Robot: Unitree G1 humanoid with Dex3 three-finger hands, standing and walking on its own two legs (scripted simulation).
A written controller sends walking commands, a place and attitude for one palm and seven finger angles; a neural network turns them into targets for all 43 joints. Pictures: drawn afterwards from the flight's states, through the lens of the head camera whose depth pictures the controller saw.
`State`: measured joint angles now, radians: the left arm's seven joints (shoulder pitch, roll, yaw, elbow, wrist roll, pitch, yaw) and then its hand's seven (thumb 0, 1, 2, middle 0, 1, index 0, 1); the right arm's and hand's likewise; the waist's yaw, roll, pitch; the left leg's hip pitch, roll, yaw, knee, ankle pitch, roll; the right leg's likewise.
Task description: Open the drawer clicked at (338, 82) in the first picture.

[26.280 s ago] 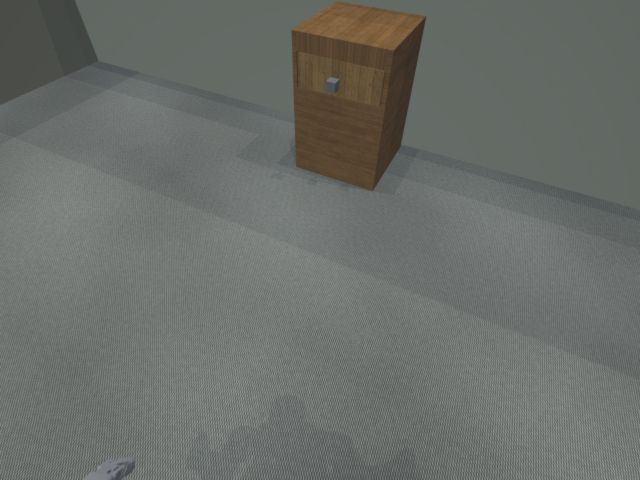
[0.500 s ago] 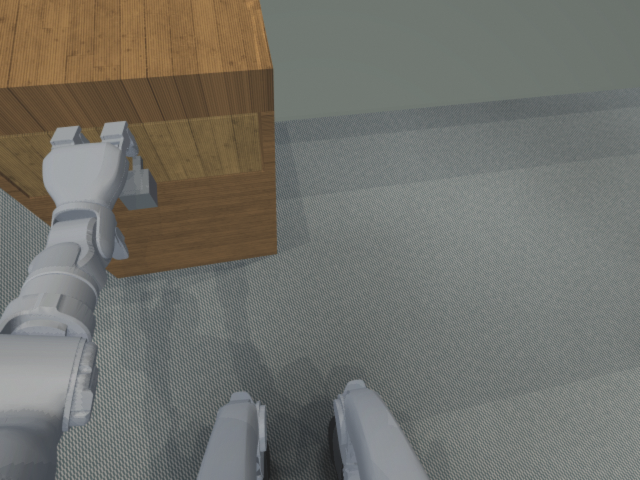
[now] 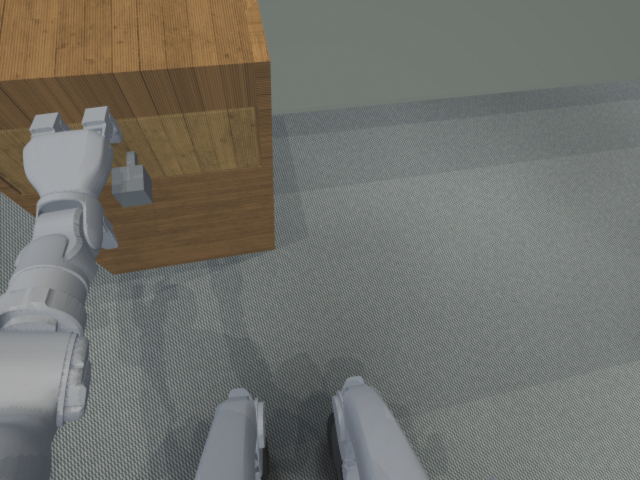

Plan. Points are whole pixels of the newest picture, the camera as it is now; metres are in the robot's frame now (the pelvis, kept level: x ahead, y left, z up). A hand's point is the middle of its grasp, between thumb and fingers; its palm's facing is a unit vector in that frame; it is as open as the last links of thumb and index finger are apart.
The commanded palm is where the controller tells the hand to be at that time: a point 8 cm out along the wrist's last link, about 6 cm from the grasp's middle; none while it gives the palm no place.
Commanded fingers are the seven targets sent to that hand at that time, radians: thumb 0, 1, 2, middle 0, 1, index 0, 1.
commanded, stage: re-aim the fingers above the handle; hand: left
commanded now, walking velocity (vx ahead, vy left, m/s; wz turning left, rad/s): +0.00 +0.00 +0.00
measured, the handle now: (132, 174) +0.55 +0.25 -0.11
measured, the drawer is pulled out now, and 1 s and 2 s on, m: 0.00 0.00 0.00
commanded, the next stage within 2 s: lower the fingers behind the handle in 1.08 s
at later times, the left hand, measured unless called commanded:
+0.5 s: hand (89, 193) +0.48 +0.27 -0.04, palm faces -0.02 +0.00 -1.00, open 13.9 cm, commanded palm +0.46 +0.25 +0.01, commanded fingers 0.00 -0.50 0.30 -0.30 -1.20 -0.30 -1.20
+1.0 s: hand (88, 219) +0.45 +0.27 -0.05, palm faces -0.11 -0.02 -0.99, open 13.9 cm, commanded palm +0.45 +0.25 +0.01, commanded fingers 0.00 -0.50 0.30 -0.30 -1.20 -0.30 -1.20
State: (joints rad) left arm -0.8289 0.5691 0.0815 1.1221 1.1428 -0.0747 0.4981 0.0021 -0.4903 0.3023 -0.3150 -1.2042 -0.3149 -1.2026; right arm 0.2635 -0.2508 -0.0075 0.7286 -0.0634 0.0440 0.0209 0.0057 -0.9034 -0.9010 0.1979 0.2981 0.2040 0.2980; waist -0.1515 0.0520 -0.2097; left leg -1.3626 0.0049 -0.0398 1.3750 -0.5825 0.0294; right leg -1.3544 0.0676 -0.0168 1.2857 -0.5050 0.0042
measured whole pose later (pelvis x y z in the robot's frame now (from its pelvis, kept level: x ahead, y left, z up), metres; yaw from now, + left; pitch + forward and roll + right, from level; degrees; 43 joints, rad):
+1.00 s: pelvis +0.00 -0.01 +0.00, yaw +1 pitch +31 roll -3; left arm -0.74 0.53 0.03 1.09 1.10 -0.07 0.47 0.00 -0.49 0.30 -0.31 -1.20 -0.31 -1.20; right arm 0.26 -0.26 -0.04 0.75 -0.06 0.03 0.02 0.01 -0.90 -0.90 0.20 0.30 0.20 0.30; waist -0.10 0.05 -0.20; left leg -1.33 0.00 -0.04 1.35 -0.56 0.02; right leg -1.33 0.06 -0.02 1.28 -0.50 0.00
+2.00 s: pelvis -0.01 +0.00 -0.03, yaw +0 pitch +34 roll -4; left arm -0.84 0.59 0.06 1.15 1.14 -0.06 0.48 0.00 -0.49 0.30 -0.32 -1.20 -0.31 -1.24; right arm 0.26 -0.25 0.00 0.74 -0.07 0.01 0.03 0.00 -0.90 -0.90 0.20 0.30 0.20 0.30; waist -0.14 0.05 -0.23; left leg -1.50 0.00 -0.05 1.51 -0.61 0.03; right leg -1.49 0.07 -0.03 1.43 -0.54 0.00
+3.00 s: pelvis -0.04 +0.00 -0.07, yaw +0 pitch +35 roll -4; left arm -0.91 0.61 0.03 1.06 1.12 -0.01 0.42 0.00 -0.49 0.30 -0.32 -1.20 -0.22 -1.33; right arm 0.27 -0.26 0.02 0.71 -0.04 0.00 0.00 0.01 -0.90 -0.90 0.20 0.30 0.20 0.30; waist -0.13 0.05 -0.21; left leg -1.66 -0.01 -0.04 1.64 -0.60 0.03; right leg -1.66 0.05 -0.03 1.57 -0.53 0.01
